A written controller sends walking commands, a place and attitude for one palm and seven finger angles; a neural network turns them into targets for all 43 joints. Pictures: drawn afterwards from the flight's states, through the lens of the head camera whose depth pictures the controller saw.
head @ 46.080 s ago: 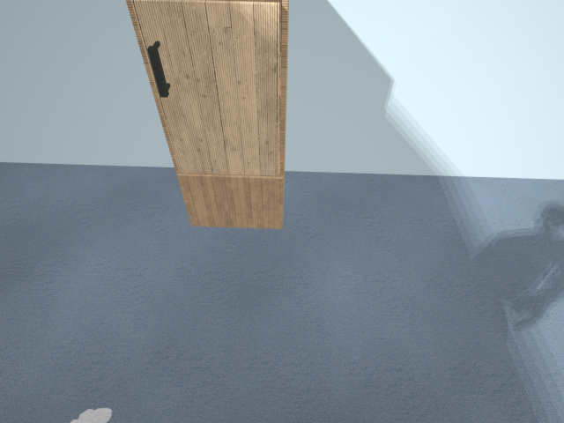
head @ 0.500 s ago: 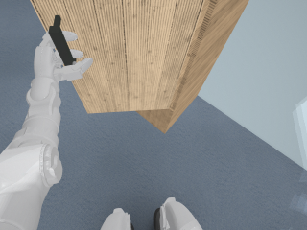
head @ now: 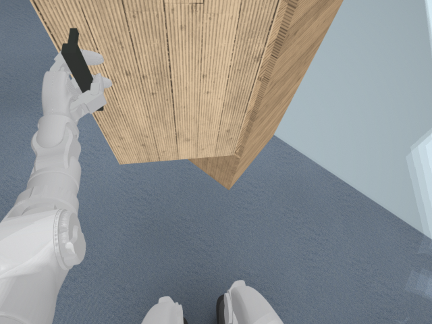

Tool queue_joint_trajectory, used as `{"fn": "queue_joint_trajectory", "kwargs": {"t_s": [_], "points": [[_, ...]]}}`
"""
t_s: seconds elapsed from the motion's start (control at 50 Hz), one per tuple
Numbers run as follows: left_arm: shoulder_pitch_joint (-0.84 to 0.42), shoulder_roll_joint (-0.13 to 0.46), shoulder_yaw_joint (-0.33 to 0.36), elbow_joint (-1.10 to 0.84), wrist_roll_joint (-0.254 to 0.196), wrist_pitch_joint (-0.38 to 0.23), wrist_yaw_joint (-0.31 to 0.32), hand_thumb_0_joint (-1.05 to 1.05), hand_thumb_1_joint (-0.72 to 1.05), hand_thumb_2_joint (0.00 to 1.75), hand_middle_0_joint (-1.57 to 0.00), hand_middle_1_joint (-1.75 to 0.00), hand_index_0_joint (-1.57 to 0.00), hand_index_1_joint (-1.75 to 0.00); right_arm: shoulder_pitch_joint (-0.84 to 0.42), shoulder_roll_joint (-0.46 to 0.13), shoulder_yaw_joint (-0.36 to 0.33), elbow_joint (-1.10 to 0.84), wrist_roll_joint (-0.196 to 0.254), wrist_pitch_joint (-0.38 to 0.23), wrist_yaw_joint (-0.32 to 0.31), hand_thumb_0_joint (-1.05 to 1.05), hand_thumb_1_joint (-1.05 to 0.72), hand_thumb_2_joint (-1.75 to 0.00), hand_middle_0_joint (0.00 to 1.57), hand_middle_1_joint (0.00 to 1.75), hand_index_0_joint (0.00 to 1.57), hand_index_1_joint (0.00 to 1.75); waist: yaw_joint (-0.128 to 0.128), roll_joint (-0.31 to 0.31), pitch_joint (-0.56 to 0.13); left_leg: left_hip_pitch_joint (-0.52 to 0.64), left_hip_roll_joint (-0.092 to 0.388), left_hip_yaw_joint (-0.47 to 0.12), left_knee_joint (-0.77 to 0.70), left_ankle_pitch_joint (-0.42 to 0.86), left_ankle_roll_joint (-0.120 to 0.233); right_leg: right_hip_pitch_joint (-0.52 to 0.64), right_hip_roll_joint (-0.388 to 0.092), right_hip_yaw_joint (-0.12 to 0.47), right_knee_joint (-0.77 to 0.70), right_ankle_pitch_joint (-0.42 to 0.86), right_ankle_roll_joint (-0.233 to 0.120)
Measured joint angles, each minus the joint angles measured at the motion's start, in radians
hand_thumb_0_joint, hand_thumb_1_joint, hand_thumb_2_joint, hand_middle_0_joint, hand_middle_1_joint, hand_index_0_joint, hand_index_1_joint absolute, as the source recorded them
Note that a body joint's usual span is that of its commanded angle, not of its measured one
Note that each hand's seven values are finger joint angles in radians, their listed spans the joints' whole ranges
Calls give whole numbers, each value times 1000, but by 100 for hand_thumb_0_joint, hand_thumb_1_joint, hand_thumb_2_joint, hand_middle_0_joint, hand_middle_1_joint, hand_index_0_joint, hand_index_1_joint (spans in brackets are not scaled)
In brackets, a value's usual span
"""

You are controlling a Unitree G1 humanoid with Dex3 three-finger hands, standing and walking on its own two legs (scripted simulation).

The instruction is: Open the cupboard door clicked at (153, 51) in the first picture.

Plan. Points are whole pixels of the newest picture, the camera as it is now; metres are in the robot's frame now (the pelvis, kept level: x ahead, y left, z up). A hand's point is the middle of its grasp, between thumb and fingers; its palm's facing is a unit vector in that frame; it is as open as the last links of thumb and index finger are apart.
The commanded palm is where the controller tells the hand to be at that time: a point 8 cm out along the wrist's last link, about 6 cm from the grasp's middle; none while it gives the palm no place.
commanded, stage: pull the door open along its arc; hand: left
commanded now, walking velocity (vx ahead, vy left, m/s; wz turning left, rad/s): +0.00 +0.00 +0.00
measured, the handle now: (86, 72) +0.56 +0.19 +0.08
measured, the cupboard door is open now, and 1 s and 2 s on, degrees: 46 90 87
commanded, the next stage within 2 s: open thumb and fingers to let go in 0.94 s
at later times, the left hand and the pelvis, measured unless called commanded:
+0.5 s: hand (129, 162) +0.38 +0.11 +0.08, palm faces +0.26 -0.96 +0.07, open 6.1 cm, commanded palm +0.32 +0.18 +0.07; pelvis +0.02 -0.01 +0.02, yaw +0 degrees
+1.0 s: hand (192, 209) +0.29 +0.02 +0.08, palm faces +0.32 -0.95 -0.03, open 5.9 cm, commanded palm +0.24 +0.06 +0.07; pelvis +0.01 -0.05 +0.02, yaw +3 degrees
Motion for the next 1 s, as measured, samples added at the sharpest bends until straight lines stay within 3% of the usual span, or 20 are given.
{"fn": "queue_joint_trajectory", "kwargs": {"t_s": [0.14, 0.28, 0.34, 0.46, 0.56, 0.62, 0.68, 0.88, 1.0], "points": [[145, -52, -12, -141, -41, 9, -15, 1, 75, 78, -38, -135, -37, -135, 6, 5, -9, -32, 18, 19, 6, 0, -91, -90, 20, 30, 20, 30, 27, 0, -11, 58, 4, 19, -42, 3, 0, 46, 8, 22, -29, 4, 1], [418, -155, -87, -431, -91, 35, -14, 1, 73, 74, -38, -135, -36, -135, -10, 13, -24, -72, 40, 17, 17, 1, -91, -90, 20, 30, 20, 30, 70, -3, -28, 148, 1, 34, -108, 15, -2, 123, 10, 41, -77, 9, 2], [546, -247, -129, -586, -108, 53, 80, 1, 70, 72, -38, -135, -36, -135, -36, 20, -34, -84, 35, -1, 23, 1, -91, -90, 20, 30, 20, 30, 97, -5, -34, 182, 0, 40, -131, 19, -4, 152, 11, 48, -93, 12, 3], [716, -415, -250, -795, -9, 71, 365, 1, 68, 72, -38, -134, -37, -132, -128, 48, -38, -98, -1, -20, 35, 1, -91, -90, 20, 30, 19, 30, 134, -16, -36, 218, -9, 36, -134, 18, -10, 182, 2, 46, -76, -2, -3], [770, -492, -352, -841, 85, 98, 566, 0, 67, 72, -38, -132, -37, -132, -201, 76, -30, -95, -26, -13, 26, 1, -91, -90, 20, 30, 19, 30, 158, -19, -32, 241, -16, 20, -121, 15, -18, 206, -7, 29, -53, -18, -12], [781, -517, -390, -844, 123, 122, 645, 0, 67, 73, -38, -131, -37, -132, -231, 93, -22, -87, -35, -10, 17, 1, -91, -90, 20, 30, 19, 30, 167, -20, -30, 254, -19, 7, -120, 18, -26, 222, -11, 16, -48, -23, -20], [801, -526, -418, -850, 140, 140, 678, 0, 67, 74, -37, -131, -37, -133, -240, 105, -17, -80, -40, -10, 8, 1, -91, -90, 20, 30, 20, 30, 171, -20, -31, 269, -19, -4, -126, 23, -35, 239, -12, 5, -51, -24, -29], [963, -564, -522, -970, 153, 170, 703, 1, 68, 73, -33, -132, -37, -134, -192, 92, -27, -68, -43, -33, 7, 1, -91, -90, 20, 30, 20, 30, 167, -8, -26, 316, -16, -26, -151, 35, -59, 286, -9, -15, -65, -26, -52], [1048, -534, -617, -1047, 174, 185, 716, 1, 69, 74, -33, -133, -37, -134, -180, 81, -34, -59, -44, -62, 3, 1, -91, -90, 20, 30, 20, 30, 153, -3, -21, 322, -13, -36, -148, 36, -72, 292, -7, -25, -56, -33, -66]]}}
